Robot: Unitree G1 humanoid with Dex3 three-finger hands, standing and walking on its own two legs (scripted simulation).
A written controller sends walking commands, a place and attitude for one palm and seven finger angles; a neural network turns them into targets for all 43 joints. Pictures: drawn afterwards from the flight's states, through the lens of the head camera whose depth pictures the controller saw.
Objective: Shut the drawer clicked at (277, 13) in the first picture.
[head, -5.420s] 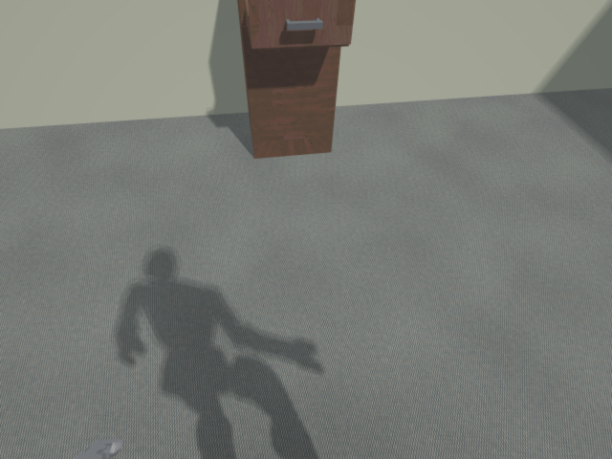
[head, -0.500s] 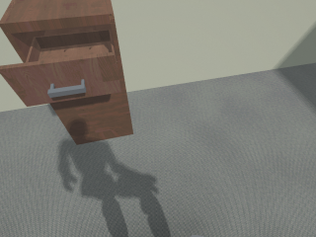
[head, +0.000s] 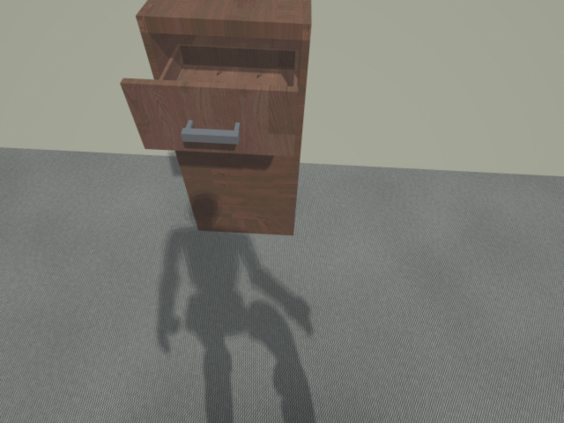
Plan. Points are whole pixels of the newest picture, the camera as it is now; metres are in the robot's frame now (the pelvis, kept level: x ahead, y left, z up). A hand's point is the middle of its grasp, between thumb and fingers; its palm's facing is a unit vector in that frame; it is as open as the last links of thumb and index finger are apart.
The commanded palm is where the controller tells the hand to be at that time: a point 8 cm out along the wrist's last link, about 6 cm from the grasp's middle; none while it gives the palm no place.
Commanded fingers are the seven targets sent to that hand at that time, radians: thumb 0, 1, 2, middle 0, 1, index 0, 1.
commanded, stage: take the last steps up to it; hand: left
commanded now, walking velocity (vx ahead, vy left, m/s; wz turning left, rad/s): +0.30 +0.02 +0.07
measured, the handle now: (212, 130) +0.68 +0.23 -0.01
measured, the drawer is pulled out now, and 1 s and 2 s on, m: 0.22 0.22 0.22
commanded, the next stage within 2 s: come to a stop and stand still in 0.92 s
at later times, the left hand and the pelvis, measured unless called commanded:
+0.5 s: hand (171, 392) +0.18 +0.21 -0.17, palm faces -0.04 -0.98 -0.17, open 7.4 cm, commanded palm none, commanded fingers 0.00 0.90 0.90 -0.20 -0.30 -0.20 -0.30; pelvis +0.10 +0.03 +0.00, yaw +0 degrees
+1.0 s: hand (199, 351) +0.25 +0.18 -0.17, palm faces +0.08 -0.98 -0.18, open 7.3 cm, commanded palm none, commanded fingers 0.00 0.90 0.90 -0.20 -0.30 -0.20 -0.30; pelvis +0.26 +0.00 +0.00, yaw +1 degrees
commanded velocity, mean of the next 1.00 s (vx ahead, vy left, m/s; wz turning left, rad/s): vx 0.25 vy -0.01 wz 0.01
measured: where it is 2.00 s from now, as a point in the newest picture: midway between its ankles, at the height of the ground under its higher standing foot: outside the picture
